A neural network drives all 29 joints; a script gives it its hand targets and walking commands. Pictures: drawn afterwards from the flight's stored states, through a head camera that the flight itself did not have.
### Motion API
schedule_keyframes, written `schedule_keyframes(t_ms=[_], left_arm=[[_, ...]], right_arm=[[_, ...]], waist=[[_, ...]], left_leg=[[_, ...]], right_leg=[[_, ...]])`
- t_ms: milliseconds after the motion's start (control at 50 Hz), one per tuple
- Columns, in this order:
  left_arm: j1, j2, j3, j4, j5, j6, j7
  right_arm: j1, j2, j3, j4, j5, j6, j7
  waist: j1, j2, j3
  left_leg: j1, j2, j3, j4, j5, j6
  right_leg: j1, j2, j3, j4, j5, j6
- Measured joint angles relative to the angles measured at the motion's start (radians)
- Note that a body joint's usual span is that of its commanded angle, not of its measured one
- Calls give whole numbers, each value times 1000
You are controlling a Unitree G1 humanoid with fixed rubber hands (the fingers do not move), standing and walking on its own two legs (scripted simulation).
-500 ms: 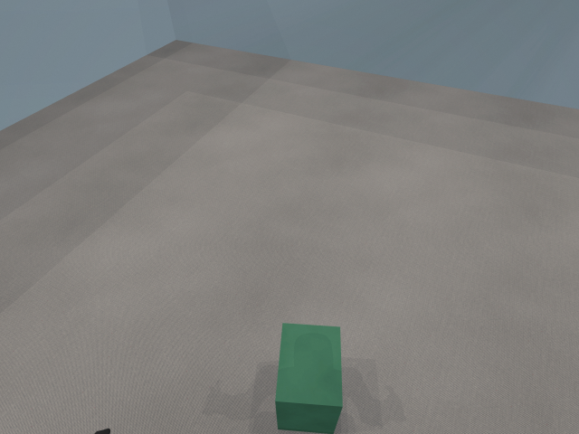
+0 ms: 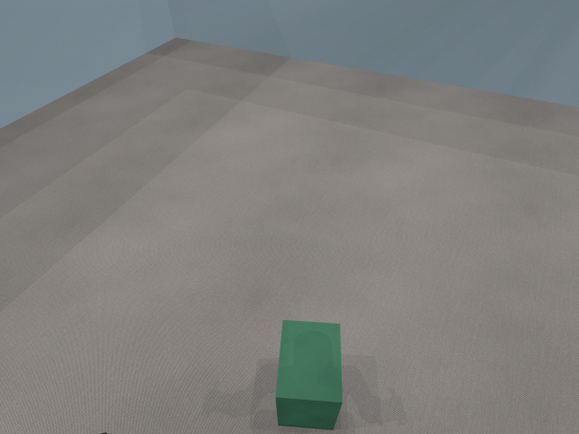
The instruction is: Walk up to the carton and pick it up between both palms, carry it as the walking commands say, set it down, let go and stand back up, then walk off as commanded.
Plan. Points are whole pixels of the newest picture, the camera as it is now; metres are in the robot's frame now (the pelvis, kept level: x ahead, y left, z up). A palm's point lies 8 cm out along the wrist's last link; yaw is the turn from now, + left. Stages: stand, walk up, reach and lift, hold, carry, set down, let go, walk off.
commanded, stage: stand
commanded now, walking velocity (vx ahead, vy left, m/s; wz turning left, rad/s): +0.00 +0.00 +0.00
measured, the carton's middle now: (308, 375) +0.46 -0.03 -0.64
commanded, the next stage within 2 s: walk off in 0.14 s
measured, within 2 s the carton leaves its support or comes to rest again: neither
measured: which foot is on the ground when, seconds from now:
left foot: down 0.00-1.00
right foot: down 0.00-0.72, up 0.74-1.00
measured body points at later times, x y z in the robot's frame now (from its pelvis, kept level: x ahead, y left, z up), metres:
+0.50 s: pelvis -0.02 +0.01 -0.01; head +0.00 +0.00 +0.44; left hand +0.07 +0.31 -0.13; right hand +0.06 -0.30 -0.13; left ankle -0.02 +0.12 -0.75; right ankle +0.00 -0.10 -0.75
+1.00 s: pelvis -0.14 +0.09 -0.01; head -0.09 +0.11 +0.44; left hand +0.03 +0.35 -0.16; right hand -0.11 -0.21 -0.12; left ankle -0.05 +0.16 -0.75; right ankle -0.27 -0.03 -0.65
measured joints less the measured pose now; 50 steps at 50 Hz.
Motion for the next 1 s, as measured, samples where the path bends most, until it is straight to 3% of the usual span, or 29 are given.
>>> schedule_keyframes(t_ms=[380, 560, 640, 680, 720, 740, 780, 800, 880, 940, 1000], left_arm=[[-5, -3, -6, 29, -6, 12, -2], [15, -17, 18, -10, 0, 68, -8], [9, -14, 29, -37, 15, 85, -8], [-2, -12, 34, -45, 14, 95, -8], [-16, -9, 39, -55, 7, 105, -9], [-26, -11, 42, -63, 3, 105, -9], [-29, -14, 49, -71, 8, 109, -2], [-27, -13, 54, -73, 10, 113, 0], [-3, -11, 74, -75, 11, 119, -11], [27, -19, 81, -72, 5, 122, -18], [46, -36, 78, -80, -4, 126, -20]], right_arm=[[-12, 7, 2, 21, 4, 12, 0], [-9, 27, -20, 2, 11, 62, -32], [1, 43, -30, -9, 11, 79, -33], [10, 55, -33, -19, 15, 77, -33], [30, 58, -35, -30, 14, 69, -33], [37, 57, -39, -35, 10, 70, -35], [43, 67, -37, -46, -4, 80, -34], [46, 75, -33, -54, -10, 83, -33], [34, 111, -25, -96, -17, 88, -35], [7, 132, -25, -132, -16, 79, -37], [-14, 141, -28, -152, -17, 73, -37]], waist=[[3, 1, 0], [13, -6, 51], [12, -41, 71], [6, -64, 75], [1, -76, 69], [0, -75, 74], [-4, -73, 79], [-7, -72, 77], [-1, -64, 67], [2, -53, 66], [5, -39, 70]], left_leg=[[-8, 1, 6, -2, 5, 1], [-176, 18, 65, 237, -49, 4], [-244, -4, 58, 416, -231, -7], [-223, -4, 57, 377, -221, -15], [-163, 6, 54, 218, -141, -21], [-163, 9, 63, 188, -51, -13], [-173, 20, 91, 199, -31, 15], [-170, 29, 101, 188, -31, 24], [-169, 61, 144, 142, 3, 32], [-185, 82, 176, 136, 26, 36], [-204, 103, 209, 141, 44, 36]], right_leg=[[-8, 1, 6, -7, 10, 3], [-158, 31, 53, 156, -20, 5], [-201, 22, 98, 162, 12, 31], [-214, 13, 127, 143, 41, 50], [-243, 13, 155, 153, 57, 72], [-274, 20, 159, 212, -22, 76], [-354, 37, 131, 463, -240, 83], [-385, 44, 113, 593, -283, 84], [-404, 26, 54, 922, -267, 112], [-333, -4, 32, 930, -262, 141], [-240, -35, 8, 801, -314, 153]])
